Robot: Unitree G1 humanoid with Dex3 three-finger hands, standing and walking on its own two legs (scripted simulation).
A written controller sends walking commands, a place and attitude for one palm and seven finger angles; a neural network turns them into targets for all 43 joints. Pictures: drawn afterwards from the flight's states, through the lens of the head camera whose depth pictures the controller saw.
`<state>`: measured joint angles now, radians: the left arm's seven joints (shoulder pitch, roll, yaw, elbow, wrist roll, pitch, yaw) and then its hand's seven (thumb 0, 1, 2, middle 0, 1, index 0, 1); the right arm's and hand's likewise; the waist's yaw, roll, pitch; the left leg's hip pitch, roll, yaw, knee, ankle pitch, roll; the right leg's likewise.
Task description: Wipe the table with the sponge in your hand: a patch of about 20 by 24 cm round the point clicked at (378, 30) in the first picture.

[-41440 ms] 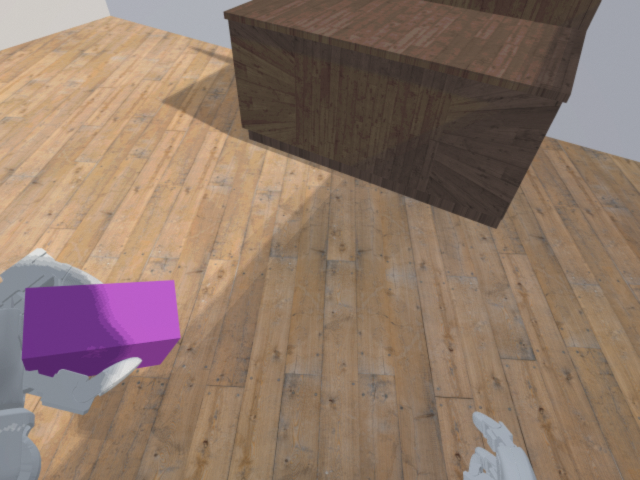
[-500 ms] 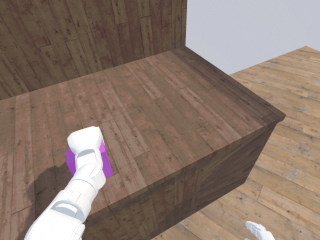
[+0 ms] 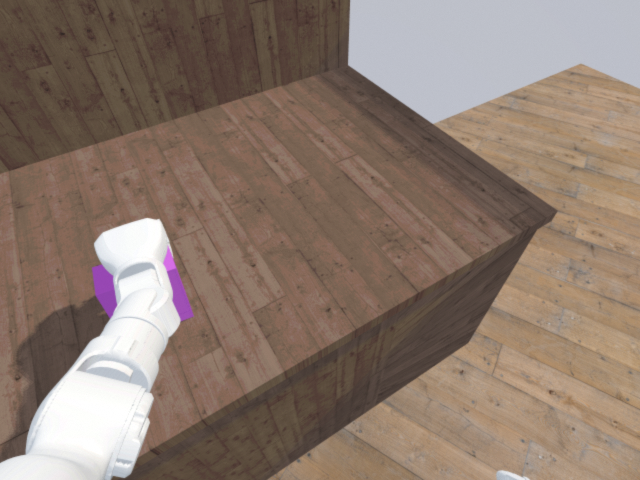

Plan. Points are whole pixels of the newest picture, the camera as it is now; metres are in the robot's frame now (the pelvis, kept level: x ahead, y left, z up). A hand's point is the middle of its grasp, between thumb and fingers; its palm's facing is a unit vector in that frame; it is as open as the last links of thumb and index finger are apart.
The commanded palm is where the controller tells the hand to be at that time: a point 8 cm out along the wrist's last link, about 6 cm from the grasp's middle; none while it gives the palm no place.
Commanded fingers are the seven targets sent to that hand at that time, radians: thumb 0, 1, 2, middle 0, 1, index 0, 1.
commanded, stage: wipe forward along the third lane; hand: left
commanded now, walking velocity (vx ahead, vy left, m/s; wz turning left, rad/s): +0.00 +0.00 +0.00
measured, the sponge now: (150, 301) +0.39 +0.26 -0.03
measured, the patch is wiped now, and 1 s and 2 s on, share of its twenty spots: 0.75 0.85 0.85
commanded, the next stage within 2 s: wipe back along the third lane in 0.48 s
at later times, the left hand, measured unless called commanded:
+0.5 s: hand (133, 255) +0.43 +0.28 +0.02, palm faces -0.10 -0.03 -0.99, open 9.8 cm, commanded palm +0.43 +0.28 +0.07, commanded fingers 0.00 0.10 1.30 -1.20 -1.60 -1.20 -1.60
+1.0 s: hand (128, 261) +0.43 +0.29 +0.02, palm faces -0.04 -0.03 -1.00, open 9.8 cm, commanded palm +0.39 +0.26 +0.06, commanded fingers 0.00 0.10 1.30 -1.20 -1.60 -1.20 -1.60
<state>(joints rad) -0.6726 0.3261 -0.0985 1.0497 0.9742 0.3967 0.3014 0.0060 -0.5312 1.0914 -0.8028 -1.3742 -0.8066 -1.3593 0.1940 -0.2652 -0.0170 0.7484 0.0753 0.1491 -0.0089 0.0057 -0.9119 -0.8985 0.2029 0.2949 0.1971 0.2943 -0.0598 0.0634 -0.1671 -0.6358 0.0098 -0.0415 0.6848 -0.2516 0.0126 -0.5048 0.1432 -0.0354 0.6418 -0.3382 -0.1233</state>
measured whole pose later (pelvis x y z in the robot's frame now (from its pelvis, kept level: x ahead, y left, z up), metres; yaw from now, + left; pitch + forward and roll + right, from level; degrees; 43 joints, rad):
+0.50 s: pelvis -0.01 +0.04 +0.00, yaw +0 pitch +14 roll -3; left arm -0.87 0.32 -0.09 1.23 1.01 0.43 0.35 0.00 -0.53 1.09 -0.80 -1.38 -0.80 -1.37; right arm 0.20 -0.24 0.00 0.75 0.05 0.14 0.01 0.00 -0.91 -0.90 0.20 0.30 0.20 0.29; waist -0.10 0.05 -0.18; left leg -0.73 -0.02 -0.04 0.73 -0.25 0.04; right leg -0.58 0.12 -0.04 0.66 -0.33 -0.07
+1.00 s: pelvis +0.00 +0.08 +0.00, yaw +0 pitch +14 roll -4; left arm -0.85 0.19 -0.22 1.21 0.93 0.49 0.45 0.00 -0.47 1.07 -0.73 -1.43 -0.73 -1.42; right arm 0.23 -0.21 -0.03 0.79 0.06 0.12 0.07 0.01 -0.91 -0.90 0.20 0.29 0.20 0.29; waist -0.06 0.06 -0.20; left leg -0.71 -0.05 -0.02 0.74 -0.26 0.09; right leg -0.55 0.08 -0.02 0.65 -0.34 -0.02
